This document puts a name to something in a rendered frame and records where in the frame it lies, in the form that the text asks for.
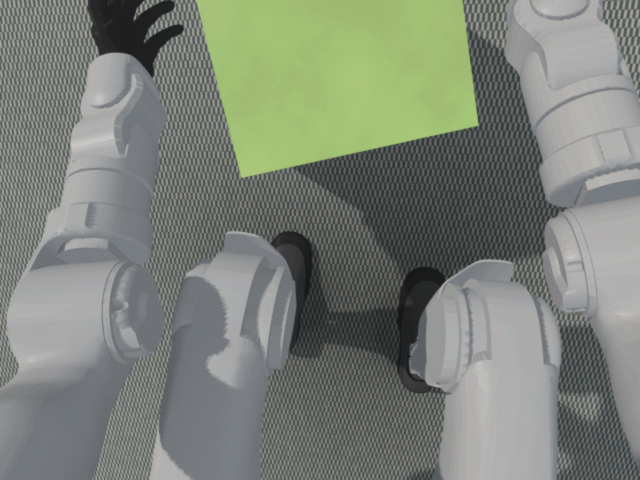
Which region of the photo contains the right robot upper arm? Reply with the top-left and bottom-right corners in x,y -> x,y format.
543,196 -> 640,473

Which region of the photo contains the robot left foot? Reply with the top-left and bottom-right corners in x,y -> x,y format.
271,231 -> 312,351

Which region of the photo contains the right robot forearm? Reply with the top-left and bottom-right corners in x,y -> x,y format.
504,0 -> 640,208

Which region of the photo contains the left robot hand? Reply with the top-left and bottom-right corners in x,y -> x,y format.
88,0 -> 184,78

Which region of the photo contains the left robot upper arm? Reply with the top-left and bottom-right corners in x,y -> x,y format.
0,260 -> 165,480

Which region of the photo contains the left robot forearm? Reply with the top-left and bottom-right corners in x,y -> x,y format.
6,53 -> 167,357

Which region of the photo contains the robot right foot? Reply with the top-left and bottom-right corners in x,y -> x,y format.
397,267 -> 446,393

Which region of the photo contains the robot foot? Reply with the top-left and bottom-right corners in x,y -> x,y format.
271,231 -> 312,351
397,267 -> 446,393

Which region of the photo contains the carton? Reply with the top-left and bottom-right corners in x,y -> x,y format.
196,0 -> 479,178

